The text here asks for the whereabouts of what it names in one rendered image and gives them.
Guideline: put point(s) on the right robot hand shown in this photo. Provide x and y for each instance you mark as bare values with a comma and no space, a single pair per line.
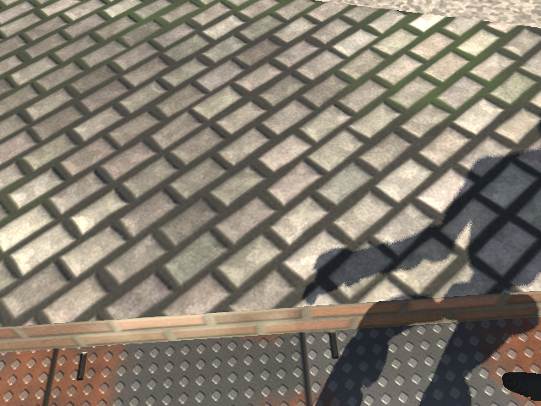
523,383

